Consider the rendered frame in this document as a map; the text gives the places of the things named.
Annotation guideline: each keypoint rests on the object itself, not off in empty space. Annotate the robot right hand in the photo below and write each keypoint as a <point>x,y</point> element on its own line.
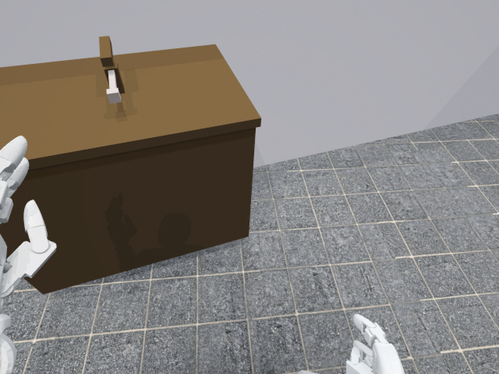
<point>383,359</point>

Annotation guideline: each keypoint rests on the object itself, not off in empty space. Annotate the counter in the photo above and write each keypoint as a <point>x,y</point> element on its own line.
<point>166,172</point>

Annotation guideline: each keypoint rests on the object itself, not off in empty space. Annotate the robot left hand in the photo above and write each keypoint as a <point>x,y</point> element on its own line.
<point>28,258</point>

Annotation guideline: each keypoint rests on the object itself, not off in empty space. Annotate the left robot forearm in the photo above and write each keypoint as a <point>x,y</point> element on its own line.
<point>7,347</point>

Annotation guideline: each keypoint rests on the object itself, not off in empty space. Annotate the tap lever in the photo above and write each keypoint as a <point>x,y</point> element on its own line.
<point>113,91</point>

